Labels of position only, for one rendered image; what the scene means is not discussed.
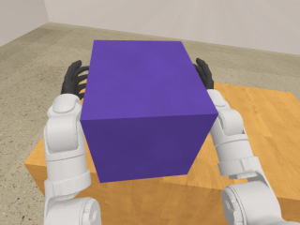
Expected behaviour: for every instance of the left robot upper arm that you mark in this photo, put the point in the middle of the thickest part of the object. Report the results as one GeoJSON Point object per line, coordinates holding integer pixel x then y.
{"type": "Point", "coordinates": [79, 211]}

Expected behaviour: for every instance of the robot right forearm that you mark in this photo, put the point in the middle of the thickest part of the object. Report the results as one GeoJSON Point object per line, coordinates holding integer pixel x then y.
{"type": "Point", "coordinates": [234, 152]}

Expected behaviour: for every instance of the robot left forearm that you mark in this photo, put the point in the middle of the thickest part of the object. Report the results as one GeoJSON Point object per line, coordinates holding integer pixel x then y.
{"type": "Point", "coordinates": [64, 150]}

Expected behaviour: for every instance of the left robot hand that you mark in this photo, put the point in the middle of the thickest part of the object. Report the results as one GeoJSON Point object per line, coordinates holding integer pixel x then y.
{"type": "Point", "coordinates": [71, 81]}

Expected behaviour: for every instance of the right robot upper arm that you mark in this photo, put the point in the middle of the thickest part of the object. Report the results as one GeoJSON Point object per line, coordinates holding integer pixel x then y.
{"type": "Point", "coordinates": [251, 203]}

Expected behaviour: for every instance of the carton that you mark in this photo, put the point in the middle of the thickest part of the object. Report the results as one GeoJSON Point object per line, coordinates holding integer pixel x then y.
{"type": "Point", "coordinates": [145, 112]}

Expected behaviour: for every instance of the pedestal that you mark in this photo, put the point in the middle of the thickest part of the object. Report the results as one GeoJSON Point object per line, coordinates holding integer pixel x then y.
{"type": "Point", "coordinates": [271, 120]}

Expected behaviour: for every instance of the right robot hand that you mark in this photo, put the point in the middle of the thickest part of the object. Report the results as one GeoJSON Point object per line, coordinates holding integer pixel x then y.
{"type": "Point", "coordinates": [204, 73]}

